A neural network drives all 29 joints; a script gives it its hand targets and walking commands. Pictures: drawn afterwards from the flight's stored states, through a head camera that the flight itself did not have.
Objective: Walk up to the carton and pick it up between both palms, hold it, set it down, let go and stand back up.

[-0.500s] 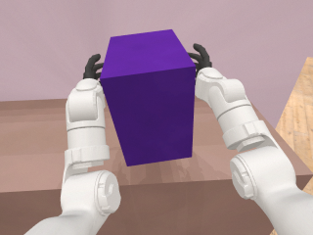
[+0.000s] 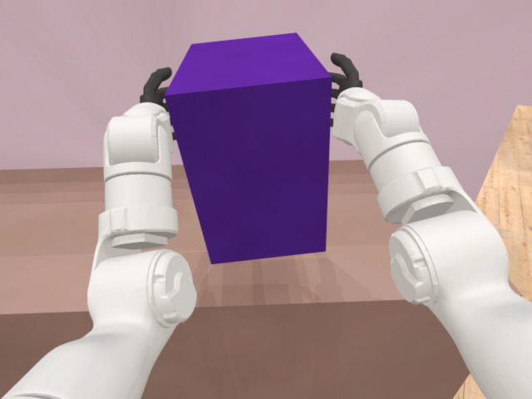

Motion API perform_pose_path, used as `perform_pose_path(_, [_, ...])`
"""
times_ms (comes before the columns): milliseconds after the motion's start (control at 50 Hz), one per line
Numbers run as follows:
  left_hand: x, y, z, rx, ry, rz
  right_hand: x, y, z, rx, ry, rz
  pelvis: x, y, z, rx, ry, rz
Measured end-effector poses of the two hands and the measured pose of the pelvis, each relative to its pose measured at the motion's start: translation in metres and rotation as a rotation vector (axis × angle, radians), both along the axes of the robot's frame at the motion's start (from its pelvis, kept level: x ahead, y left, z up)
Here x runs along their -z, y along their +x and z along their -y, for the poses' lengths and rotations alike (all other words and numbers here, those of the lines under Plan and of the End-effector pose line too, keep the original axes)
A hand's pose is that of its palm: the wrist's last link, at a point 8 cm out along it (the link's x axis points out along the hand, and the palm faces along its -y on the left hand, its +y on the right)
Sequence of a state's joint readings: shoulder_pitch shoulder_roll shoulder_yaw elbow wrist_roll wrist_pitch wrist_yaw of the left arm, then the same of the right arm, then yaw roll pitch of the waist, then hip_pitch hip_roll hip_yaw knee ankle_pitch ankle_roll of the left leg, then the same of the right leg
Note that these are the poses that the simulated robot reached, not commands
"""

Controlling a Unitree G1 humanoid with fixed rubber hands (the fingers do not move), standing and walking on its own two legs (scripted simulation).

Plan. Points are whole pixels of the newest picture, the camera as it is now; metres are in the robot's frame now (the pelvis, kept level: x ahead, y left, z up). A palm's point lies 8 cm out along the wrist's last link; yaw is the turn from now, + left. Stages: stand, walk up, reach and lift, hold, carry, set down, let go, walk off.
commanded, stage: hold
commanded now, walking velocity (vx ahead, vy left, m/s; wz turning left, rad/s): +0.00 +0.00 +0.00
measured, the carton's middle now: (255, 143) +0.40 +0.00 +0.27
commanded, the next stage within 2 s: none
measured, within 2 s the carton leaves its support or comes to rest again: neither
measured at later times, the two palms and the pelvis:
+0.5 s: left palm (153, 109) +0.39 +0.14 +0.33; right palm (343, 96) +0.38 -0.12 +0.34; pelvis +0.02 +0.00 +0.00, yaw +0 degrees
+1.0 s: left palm (149, 116) +0.38 +0.14 +0.32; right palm (339, 97) +0.38 -0.11 +0.34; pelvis +0.02 +0.00 +0.00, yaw +0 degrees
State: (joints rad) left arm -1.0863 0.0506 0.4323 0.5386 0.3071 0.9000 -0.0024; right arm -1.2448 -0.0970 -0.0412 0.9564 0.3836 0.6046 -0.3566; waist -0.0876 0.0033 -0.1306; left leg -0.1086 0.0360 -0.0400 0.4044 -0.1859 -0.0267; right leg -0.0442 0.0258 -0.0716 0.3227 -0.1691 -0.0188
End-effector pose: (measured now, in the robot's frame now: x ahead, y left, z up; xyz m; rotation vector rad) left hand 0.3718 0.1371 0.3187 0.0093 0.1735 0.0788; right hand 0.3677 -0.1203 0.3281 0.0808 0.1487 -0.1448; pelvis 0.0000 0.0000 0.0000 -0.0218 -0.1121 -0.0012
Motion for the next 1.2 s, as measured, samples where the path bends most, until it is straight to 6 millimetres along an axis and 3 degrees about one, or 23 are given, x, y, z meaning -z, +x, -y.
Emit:
perform_pose_path(520, [-0.011, 0.015, -0.003, -0.008, 0.001, 0.018, -0.010, 0.016, -0.003, -0.011, -0.029, 0.003, -0.001, 0.016, 0.001, -0.005, -0.006, -0.039])
perform_pose_path(620, [-0.005, 0.015, -0.005, -0.010, -0.002, 0.007, -0.008, 0.018, -0.005, -0.014, -0.035, -0.011, -0.001, 0.020, -0.001, -0.004, -0.008, -0.029])
perform_pose_path(940, [-0.004, 0.007, -0.009, -0.033, -0.020, 0.016, -0.010, 0.014, -0.009, -0.030, -0.023, -0.008, 0.000, 0.018, -0.002, 0.000, -0.008, -0.028])
perform_pose_path(1200, [-0.008, 0.004, 0.001, -0.010, -0.020, 0.014, -0.014, 0.005, 0.000, -0.010, -0.026, -0.015, 0.000, 0.012, 0.003, 0.004, -0.005, -0.034])
